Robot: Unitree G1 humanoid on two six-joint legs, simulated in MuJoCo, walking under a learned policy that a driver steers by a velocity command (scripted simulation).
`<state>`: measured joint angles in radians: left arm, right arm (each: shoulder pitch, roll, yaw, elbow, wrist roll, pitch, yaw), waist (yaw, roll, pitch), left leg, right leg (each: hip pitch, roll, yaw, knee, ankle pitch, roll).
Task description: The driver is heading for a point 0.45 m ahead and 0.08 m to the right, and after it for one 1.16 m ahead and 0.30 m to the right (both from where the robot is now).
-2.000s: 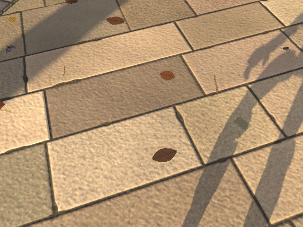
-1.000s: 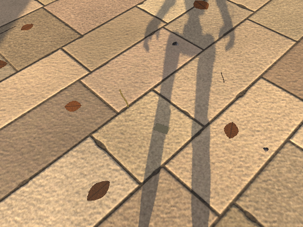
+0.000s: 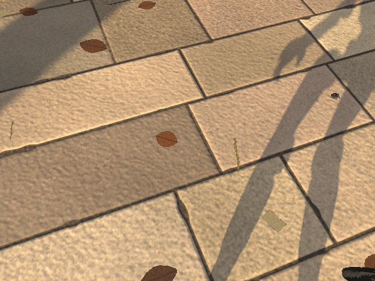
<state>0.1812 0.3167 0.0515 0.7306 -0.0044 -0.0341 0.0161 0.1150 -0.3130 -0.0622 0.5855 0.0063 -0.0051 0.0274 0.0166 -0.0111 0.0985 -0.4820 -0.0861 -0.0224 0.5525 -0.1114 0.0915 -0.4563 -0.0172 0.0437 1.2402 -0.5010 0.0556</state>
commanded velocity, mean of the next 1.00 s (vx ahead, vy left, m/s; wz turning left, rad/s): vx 0.02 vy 0.00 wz -0.16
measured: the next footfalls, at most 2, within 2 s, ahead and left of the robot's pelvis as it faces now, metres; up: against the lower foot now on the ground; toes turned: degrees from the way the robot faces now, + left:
right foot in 0.30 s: +0.15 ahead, -0.16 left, +0.00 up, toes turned +7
right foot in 0.86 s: +0.11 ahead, -0.19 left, +0.00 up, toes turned -13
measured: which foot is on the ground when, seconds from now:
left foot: down 0.00-0.86, up 0.88-1.00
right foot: up 0.00-0.28, down 0.30-0.60, up 0.62-0.84, down 0.86-1.00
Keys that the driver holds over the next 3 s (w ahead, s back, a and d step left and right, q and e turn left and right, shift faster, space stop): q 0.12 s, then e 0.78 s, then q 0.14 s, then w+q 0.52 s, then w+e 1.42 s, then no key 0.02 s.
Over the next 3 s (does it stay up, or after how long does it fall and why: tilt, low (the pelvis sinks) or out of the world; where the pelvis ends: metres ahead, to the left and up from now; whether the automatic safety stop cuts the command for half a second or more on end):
stays up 0.98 -0.15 -0.01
